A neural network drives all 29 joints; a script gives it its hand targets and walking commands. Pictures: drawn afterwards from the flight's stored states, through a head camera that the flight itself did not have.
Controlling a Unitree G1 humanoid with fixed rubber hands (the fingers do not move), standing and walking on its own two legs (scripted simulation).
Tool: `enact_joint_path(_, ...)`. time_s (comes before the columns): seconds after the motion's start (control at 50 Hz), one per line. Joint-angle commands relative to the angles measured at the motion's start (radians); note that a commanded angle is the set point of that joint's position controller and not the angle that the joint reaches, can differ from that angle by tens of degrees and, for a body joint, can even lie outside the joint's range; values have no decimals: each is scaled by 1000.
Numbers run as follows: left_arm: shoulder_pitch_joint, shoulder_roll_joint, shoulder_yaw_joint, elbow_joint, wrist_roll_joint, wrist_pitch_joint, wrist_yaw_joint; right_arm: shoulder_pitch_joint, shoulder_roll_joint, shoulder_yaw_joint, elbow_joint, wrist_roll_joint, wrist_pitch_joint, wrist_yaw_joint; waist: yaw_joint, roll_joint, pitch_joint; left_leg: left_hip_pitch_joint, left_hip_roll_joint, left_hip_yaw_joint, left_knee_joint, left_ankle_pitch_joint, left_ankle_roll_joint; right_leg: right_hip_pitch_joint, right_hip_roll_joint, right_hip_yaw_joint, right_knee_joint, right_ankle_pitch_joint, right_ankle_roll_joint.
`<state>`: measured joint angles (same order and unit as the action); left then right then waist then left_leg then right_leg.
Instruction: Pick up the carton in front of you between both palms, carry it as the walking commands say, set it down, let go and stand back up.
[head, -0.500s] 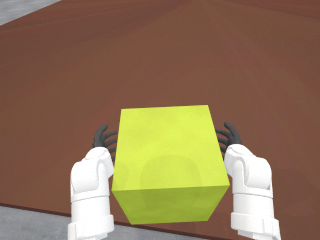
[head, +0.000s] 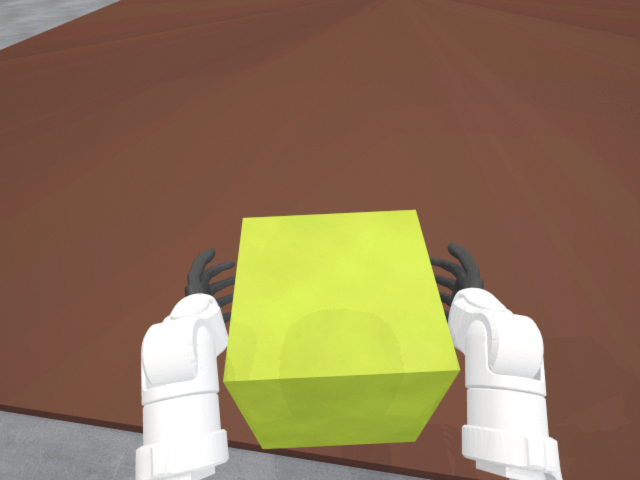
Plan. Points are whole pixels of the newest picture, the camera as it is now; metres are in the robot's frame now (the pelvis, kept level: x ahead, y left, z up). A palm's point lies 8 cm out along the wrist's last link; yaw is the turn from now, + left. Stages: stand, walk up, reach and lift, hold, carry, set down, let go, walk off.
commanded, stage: carry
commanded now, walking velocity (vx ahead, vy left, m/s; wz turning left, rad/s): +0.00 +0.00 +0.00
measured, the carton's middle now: (334, 336) +0.32 +0.00 +0.05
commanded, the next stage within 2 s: none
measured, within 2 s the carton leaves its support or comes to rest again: neither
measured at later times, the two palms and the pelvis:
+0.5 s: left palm (254, 217) +0.45 +0.10 +0.14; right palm (477, 207) +0.46 -0.20 +0.14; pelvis +0.12 -0.05 +0.00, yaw +0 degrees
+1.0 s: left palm (268, 125) +0.75 +0.11 +0.13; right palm (428, 131) +0.71 -0.20 +0.13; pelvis +0.39 -0.01 +0.03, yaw -3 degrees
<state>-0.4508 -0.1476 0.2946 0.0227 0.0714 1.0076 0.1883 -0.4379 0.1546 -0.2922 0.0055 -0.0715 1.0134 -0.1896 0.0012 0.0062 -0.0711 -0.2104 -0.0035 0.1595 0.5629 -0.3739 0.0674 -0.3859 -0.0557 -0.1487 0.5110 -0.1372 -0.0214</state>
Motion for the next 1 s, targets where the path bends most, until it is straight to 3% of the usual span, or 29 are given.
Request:
enact_joint_path(0.0,-541,-745,-580,-36,-137,-2,-1,-558,721,569,-36,128,-11,1,-2,6,-287,11,159,-136,-110,303,-12,187,-95,109,-23,156,-29)
enact_joint_path(0.02,-541,-745,-580,-36,-137,-2,-1,-558,721,569,-36,128,-11,1,-2,6,-287,11,159,-135,-110,304,-12,187,-95,109,-23,156,-28)
enact_joint_path(0.06,-550,-750,-583,-44,-144,-2,-1,-572,727,571,-44,131,-10,1,-15,33,-281,17,167,-167,-179,55,13,153,-68,78,-12,-64,-28)
enact_joint_path(0.1,-600,-742,-591,-75,-149,-2,2,-607,724,579,-67,140,-8,0,-47,91,-178,27,240,-318,-325,-303,88,-9,3,6,88,-274,-13)
enact_joint_path(0.12,-614,-728,-583,-79,-148,-2,4,-630,712,587,-78,148,-8,-2,-59,120,-118,51,299,-414,-376,-369,125,-114,17,-2,181,-278,-11)
enact_joint_path(0.16,-613,-698,-578,-100,-158,1,11,-650,684,604,-114,172,-7,-10,-71,97,-84,167,352,-480,-395,-259,172,-302,-8,62,286,-249,-28)
enact_joint_path(0.2,-613,-657,-569,-137,-169,10,22,-665,655,621,-163,208,-2,-21,-76,76,-124,308,336,-414,-340,41,171,-378,-12,70,288,-232,-31)
enact_joint_path(0.24,-568,-603,-549,-149,-171,23,36,-640,617,619,-188,226,9,-33,-76,81,-195,377,299,-332,-256,309,153,-344,14,47,256,-223,-29)
enact_joint_path(0.3,-523,-537,-507,-149,-156,45,52,-607,571,606,-195,232,33,-42,-63,120,-215,327,266,-251,-192,399,117,-224,54,15,153,-204,-34)
enact_joint_path(0.34,-511,-518,-485,-143,-151,63,56,-611,558,597,-189,235,51,-43,2,106,-265,184,209,-114,-28,507,55,73,115,-58,-25,-109,-49)
enact_joint_path(0.36,-511,-509,-478,-140,-150,71,55,-601,550,589,-179,235,59,-44,35,70,-326,49,176,-52,112,492,15,306,90,-24,-55,-96,-66)
enact_joint_path(0.38,-503,-502,-474,-135,-146,78,56,-631,543,578,-186,236,70,-43,68,-82,-377,-160,116,4,365,273,-38,484,-102,300,-143,-274,-130)
enact_joint_path(0.4,-539,-497,-478,-141,-146,85,60,-646,551,567,-198,234,81,-44,62,-292,-354,-494,-37,-31,574,-130,-61,624,-314,759,-230,-170,-240)
enact_joint_path(0.42,-579,-530,-491,-169,-165,91,54,-682,565,563,-189,230,86,-43,54,-213,-347,-573,12,-161,723,-165,-20,598,-314,763,-191,-114,-289)
enact_joint_path(0.46,-650,-595,-547,-213,-208,94,35,-683,605,545,-164,223,90,-36,45,-35,-314,-609,69,-180,763,-75,7,506,-261,586,-147,-23,-252)
enact_joint_path(0.48,-680,-624,-569,-228,-221,92,28,-678,621,536,-160,210,88,-34,37,-21,-309,-592,84,-184,719,-33,1,465,-237,521,-159,-33,-217)
enact_joint_path(0.54,-701,-652,-601,-239,-246,78,12,-652,632,527,-149,170,80,-35,33,-92,-311,-602,78,-146,677,39,-28,440,-195,416,-169,52,-200)
enact_joint_path(0.62,-664,-636,-610,-243,-259,68,11,-635,609,537,-178,158,69,-40,54,-92,-282,-720,91,-119,588,98,-50,511,-189,374,-172,152,-222)
enact_joint_path(0.7,-609,-622,-603,-225,-247,66,15,-619,594,545,-194,161,70,-36,90,-114,-247,-832,99,-88,541,105,-36,604,-176,342,-145,263,-227)
enact_joint_path(0.76,-610,-622,-610,-225,-245,64,15,-608,588,544,-182,155,69,-34,85,-123,-192,-746,85,-58,381,135,-9,547,-155,289,-167,337,-194)
enact_joint_path(0.78,-612,-621,-610,-223,-243,62,16,-603,585,543,-177,155,70,-33,74,-131,-183,-615,45,-1,304,66,4,460,-157,243,-201,370,-182)
enact_joint_path(0.8,-620,-629,-614,-227,-243,61,17,-608,590,547,-177,154,68,-32,43,-148,-186,-453,10,30,235,73,23,379,-143,189,-171,522,-156)
enact_joint_path(0.82,-615,-635,-617,-222,-246,61,16,-603,590,548,-169,154,64,-32,-6,-173,-229,-275,-65,96,216,61,34,331,-132,118,-50,740,-133)
enact_joint_path(0.84,-608,-640,-619,-222,-243,62,15,-572,593,547,-151,152,58,-34,-79,-140,-337,-27,-107,75,146,111,64,272,-86,35,195,886,-85)
enact_joint_path(0.86,-614,-639,-620,-256,-242,55,14,-580,599,557,-168,162,46,-34,-134,28,-477,268,44,-286,28,-3,146,28,0,43,529,641,-16)
enact_joint_path(0.88,-614,-649,-627,-292,-247,49,12,-586,611,574,-185,179,37,-32,-152,388,-580,456,293,-796,-159,150,276,-231,196,83,919,-125,22)
enact_joint_path(0.9,-642,-642,-616,-320,-248,43,18,-565,646,599,-218,210,33,-26,-117,308,-584,493,317,-837,-149,331,282,-318,148,230,1068,-282,-19)
enact_joint_path(0.94,-604,-628,-573,-329,-222,35,23,-644,676,678,-328,273,17,-14,-109,72,-496,388,297,-689,-42,440,244,-401,72,235,1066,-302,-48)
enact_joint_path(0.98,-555,-593,-535,-304,-177,31,30,-692,686,727,-385,319,8,-4,-81,37,-456,303,277,-581,-79,325,201,-389,27,221,949,-262,-49)
